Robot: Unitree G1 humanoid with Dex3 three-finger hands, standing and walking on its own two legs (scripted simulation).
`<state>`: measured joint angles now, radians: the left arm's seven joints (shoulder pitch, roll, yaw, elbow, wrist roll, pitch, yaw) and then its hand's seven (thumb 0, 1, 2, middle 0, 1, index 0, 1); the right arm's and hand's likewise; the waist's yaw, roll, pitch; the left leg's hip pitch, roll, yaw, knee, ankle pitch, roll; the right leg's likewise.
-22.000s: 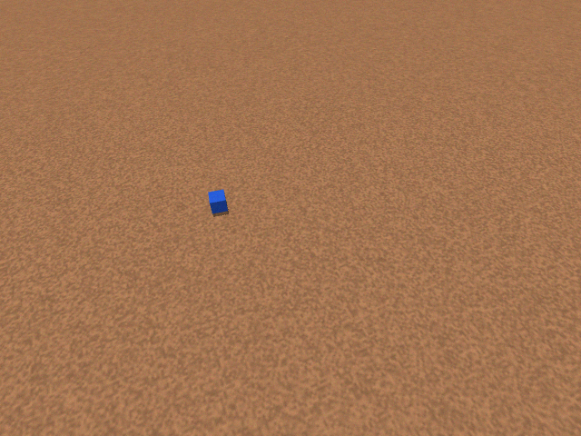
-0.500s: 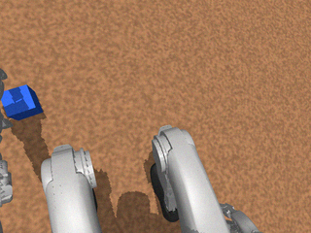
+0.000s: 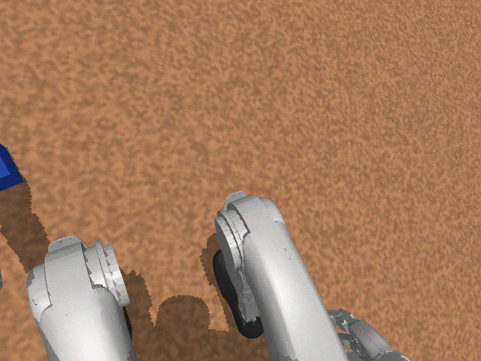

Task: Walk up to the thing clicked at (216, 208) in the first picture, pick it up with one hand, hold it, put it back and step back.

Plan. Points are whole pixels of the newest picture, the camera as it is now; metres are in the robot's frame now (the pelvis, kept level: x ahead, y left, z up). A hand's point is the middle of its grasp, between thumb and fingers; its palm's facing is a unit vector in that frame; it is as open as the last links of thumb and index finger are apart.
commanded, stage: rest palm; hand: left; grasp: from above
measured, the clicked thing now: out of the picture +0.47 +0.32 -0.28
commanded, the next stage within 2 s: close in 1.18 s
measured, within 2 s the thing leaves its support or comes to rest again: neither
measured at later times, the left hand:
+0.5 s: hand out of the picture +0.46 +0.32 -0.23, palm faces -0.39 -0.18 -0.90, open 14.4 cm
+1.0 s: hand out of the picture +0.46 +0.31 -0.25, palm faces -0.40 -0.18 -0.90, open 14.2 cm
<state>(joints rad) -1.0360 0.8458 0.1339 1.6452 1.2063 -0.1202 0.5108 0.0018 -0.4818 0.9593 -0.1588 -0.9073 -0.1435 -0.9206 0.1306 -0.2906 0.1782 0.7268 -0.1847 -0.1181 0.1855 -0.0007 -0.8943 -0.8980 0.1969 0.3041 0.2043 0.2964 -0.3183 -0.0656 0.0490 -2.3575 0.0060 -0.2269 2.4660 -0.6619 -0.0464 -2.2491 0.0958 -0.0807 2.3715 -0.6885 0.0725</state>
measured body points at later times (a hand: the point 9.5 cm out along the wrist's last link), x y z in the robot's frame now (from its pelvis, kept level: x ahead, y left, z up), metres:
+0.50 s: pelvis +0.00 +0.00 -0.01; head +0.27 +0.11 +0.34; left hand +0.48 +0.32 -0.18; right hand +0.05 -0.25 -0.08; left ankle +0.08 +0.14 -0.28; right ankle +0.10 -0.13 -0.28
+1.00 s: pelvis +0.00 +0.01 -0.01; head +0.27 +0.12 +0.33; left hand +0.47 +0.32 -0.20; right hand +0.04 -0.25 -0.06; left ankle +0.08 +0.14 -0.28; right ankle +0.10 -0.13 -0.28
